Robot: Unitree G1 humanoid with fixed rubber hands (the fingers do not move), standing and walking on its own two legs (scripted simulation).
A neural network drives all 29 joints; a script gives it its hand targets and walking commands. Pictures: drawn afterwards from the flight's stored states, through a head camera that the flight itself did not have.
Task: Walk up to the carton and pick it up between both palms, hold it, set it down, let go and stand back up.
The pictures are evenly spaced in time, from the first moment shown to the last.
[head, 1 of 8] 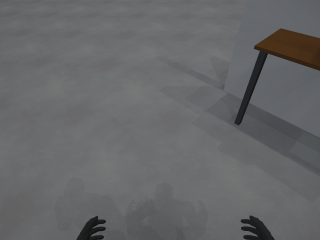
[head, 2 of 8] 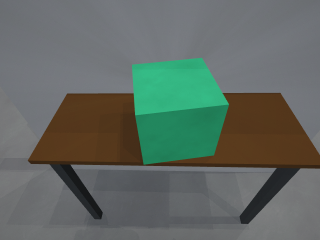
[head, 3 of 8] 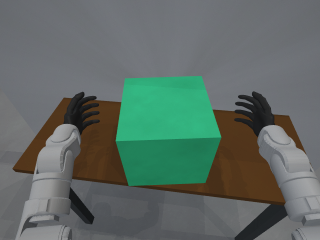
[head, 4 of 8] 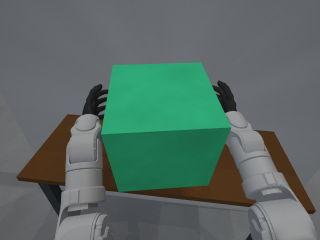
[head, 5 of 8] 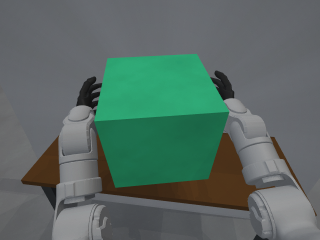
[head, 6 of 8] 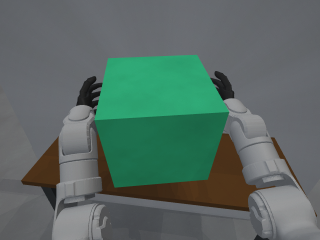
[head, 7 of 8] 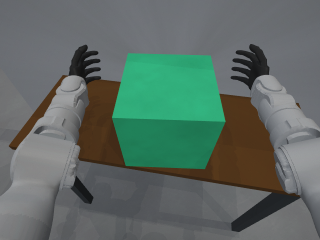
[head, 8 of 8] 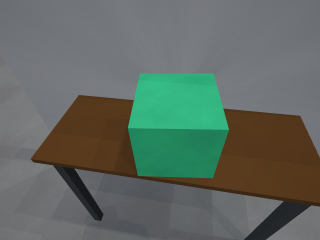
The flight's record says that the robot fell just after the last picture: no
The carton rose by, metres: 0.19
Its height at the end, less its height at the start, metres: +0.00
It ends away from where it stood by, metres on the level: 0.00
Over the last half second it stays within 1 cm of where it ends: yes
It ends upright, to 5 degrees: yes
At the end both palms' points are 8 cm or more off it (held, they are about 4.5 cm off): yes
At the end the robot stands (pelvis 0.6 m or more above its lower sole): yes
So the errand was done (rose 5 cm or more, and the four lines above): yes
